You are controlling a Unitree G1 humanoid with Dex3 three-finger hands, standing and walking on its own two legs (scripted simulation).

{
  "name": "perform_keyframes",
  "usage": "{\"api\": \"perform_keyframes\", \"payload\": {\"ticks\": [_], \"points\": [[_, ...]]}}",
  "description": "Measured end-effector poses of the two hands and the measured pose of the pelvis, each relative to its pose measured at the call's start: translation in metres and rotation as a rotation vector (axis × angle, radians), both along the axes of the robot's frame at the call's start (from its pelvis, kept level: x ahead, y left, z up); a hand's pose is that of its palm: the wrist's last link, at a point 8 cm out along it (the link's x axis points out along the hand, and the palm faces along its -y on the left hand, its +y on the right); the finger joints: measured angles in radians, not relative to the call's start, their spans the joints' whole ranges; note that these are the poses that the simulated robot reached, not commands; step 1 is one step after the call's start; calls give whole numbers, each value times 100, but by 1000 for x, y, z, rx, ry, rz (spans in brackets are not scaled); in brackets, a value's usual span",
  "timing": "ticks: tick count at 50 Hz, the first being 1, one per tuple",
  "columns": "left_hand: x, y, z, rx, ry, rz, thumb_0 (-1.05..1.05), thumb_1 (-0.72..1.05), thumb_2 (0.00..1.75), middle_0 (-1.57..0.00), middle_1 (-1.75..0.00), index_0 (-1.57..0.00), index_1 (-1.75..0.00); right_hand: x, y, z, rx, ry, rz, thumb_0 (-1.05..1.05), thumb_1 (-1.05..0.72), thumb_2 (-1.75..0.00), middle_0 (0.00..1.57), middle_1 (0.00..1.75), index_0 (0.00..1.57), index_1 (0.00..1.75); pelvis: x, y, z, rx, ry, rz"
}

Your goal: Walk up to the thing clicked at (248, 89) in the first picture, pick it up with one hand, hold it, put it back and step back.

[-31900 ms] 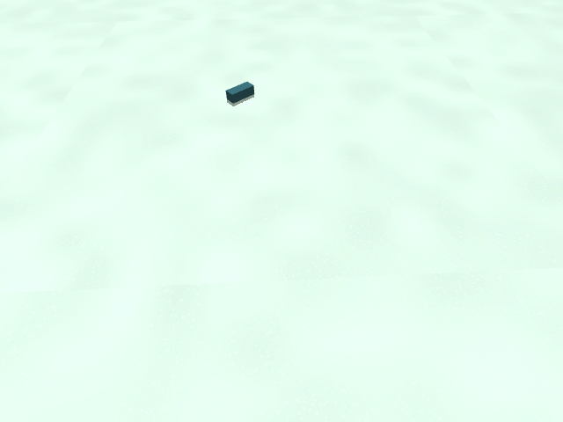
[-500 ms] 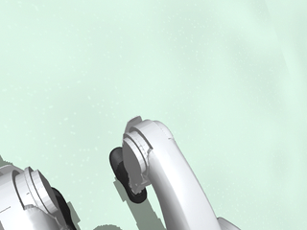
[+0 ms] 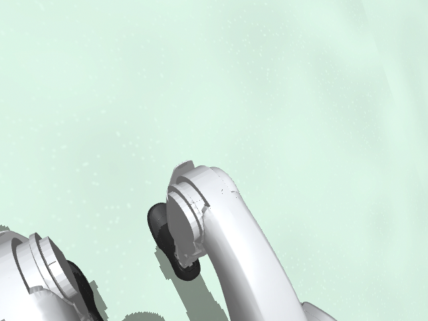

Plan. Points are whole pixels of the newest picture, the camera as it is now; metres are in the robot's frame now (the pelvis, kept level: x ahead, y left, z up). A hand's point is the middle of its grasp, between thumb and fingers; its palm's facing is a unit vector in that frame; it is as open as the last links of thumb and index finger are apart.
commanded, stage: open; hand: left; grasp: from above
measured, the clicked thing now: out of the picture +0.44 +0.34 -0.29
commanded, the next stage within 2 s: withdraw in 0.60 s
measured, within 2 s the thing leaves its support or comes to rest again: neither
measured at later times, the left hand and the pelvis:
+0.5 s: hand out of the picture +0.44 +0.34 -0.26, palm faces -0.24 -0.37 -0.89, open 13.6 cm; pelvis +0.00 +0.00 +0.00, yaw +0 degrees
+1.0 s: hand out of the picture +0.47 +0.35 -0.21, palm faces -0.19 -0.33 -0.93, open 13.9 cm; pelvis +0.01 +0.00 +0.01, yaw +1 degrees
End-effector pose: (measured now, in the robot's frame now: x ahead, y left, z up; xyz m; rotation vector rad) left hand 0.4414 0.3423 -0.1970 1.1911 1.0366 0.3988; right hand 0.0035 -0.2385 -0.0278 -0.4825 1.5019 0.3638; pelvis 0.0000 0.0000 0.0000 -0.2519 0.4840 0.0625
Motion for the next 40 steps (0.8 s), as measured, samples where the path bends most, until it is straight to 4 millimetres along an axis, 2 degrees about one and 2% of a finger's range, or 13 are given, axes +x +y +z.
{"api": "perform_keyframes", "payload": {"ticks": [14, 40], "points": [[1, -2, -3, -7, -6, 4, 0, -52, 105, -16, -99, -13, -102, 5, 0, 4, -6, -9, 12, 0, -92, -91, 19, 30, 20, 30, -1, 0, 3, -5, 2, 0], [1, -2, -1, -8, -7, 1, 0, -48, 110, -14, -104, -12, -106, 0, 0, 9, -8, 1, 9, 1, -92, -91, 19, 30, 20, 30, -2, 0, 6, -3, -1, -1]]}}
